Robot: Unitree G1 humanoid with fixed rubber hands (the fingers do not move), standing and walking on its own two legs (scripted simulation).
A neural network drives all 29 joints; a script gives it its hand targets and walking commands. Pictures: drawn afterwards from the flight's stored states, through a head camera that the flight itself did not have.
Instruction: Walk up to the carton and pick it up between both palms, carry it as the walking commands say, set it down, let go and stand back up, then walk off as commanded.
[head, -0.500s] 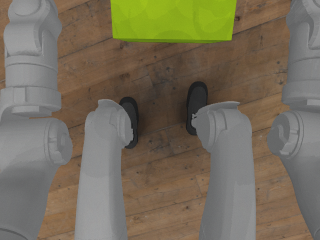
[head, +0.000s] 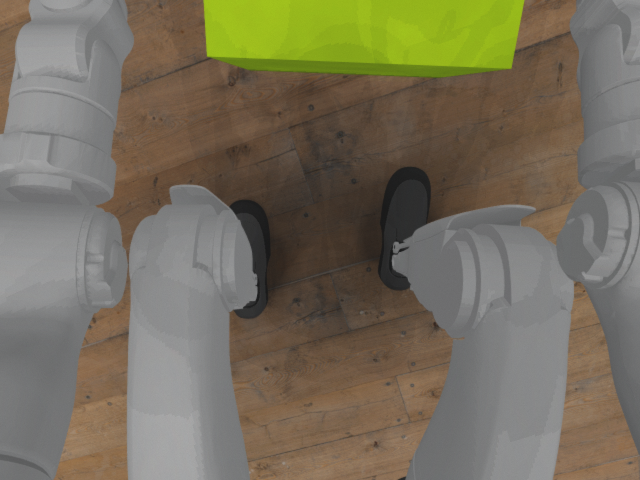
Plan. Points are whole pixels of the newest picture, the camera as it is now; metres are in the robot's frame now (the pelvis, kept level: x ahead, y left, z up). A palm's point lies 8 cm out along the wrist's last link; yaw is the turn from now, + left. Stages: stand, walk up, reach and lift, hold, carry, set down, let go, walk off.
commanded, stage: reach and lift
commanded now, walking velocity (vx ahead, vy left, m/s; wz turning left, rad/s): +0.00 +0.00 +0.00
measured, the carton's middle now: out of the picture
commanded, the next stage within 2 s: none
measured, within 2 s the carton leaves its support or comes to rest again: leaves its support in 2.00 s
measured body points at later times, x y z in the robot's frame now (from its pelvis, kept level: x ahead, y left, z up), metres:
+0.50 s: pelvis +0.01 +0.00 -0.04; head +0.40 +0.00 +0.18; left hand +0.55 +0.21 -0.25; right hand +0.57 -0.24 -0.24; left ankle +0.12 +0.13 -0.38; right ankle +0.17 -0.13 -0.38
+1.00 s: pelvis +0.01 +0.00 -0.04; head +0.40 +0.00 +0.18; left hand +0.55 +0.19 -0.25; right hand +0.58 -0.21 -0.23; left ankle +0.12 +0.13 -0.38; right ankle +0.17 -0.13 -0.38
